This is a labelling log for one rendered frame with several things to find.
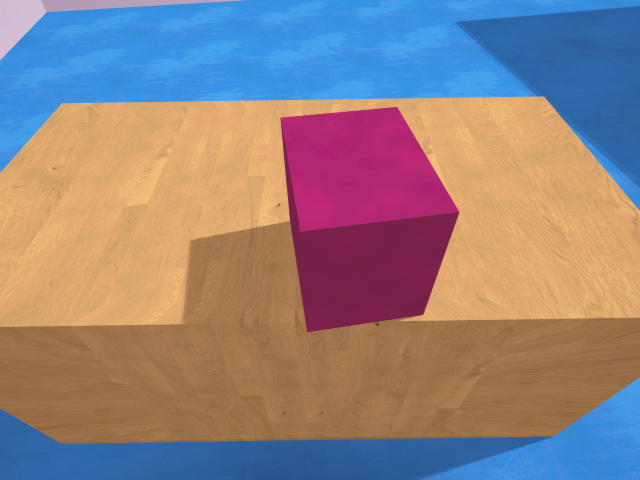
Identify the pedestal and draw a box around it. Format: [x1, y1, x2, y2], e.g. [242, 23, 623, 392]
[0, 97, 640, 444]

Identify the carton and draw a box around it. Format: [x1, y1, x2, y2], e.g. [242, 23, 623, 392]
[280, 107, 459, 332]

